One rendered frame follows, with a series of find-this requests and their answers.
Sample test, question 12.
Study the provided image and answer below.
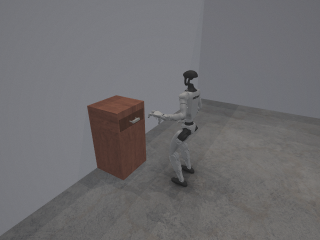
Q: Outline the handle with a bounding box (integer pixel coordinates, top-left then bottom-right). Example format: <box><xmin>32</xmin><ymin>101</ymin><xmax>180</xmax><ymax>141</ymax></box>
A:
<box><xmin>129</xmin><ymin>117</ymin><xmax>140</xmax><ymax>124</ymax></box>

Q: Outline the right robot upper arm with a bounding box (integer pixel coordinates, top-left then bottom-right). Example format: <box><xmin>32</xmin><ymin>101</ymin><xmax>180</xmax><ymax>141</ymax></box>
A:
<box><xmin>196</xmin><ymin>89</ymin><xmax>202</xmax><ymax>111</ymax></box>

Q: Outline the robot right hand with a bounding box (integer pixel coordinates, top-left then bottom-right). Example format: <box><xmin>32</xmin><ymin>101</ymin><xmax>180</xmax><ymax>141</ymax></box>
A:
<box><xmin>178</xmin><ymin>119</ymin><xmax>185</xmax><ymax>126</ymax></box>

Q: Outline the humanoid robot torso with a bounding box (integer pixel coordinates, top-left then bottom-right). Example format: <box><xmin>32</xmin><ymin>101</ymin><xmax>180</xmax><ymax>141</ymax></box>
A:
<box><xmin>182</xmin><ymin>89</ymin><xmax>199</xmax><ymax>136</ymax></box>

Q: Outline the cabinet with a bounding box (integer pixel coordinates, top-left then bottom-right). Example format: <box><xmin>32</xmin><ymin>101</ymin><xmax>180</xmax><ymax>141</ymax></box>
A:
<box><xmin>87</xmin><ymin>95</ymin><xmax>147</xmax><ymax>180</ymax></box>

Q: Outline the left robot forearm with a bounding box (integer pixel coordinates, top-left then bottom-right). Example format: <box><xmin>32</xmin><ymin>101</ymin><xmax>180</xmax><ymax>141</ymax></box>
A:
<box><xmin>160</xmin><ymin>113</ymin><xmax>183</xmax><ymax>121</ymax></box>

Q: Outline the left robot upper arm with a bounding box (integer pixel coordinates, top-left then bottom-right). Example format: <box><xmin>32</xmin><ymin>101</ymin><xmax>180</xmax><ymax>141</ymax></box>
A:
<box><xmin>179</xmin><ymin>92</ymin><xmax>189</xmax><ymax>120</ymax></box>

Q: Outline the robot left hand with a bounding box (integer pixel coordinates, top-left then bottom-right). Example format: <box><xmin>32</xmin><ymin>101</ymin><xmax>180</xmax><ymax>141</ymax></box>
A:
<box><xmin>148</xmin><ymin>110</ymin><xmax>162</xmax><ymax>125</ymax></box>

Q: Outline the robot left thigh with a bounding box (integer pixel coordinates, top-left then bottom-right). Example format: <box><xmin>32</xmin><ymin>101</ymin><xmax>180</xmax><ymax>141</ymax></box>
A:
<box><xmin>169</xmin><ymin>129</ymin><xmax>189</xmax><ymax>160</ymax></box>

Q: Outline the drawer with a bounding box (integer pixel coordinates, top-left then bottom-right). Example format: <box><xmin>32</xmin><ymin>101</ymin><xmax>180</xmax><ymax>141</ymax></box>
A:
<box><xmin>119</xmin><ymin>108</ymin><xmax>144</xmax><ymax>132</ymax></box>

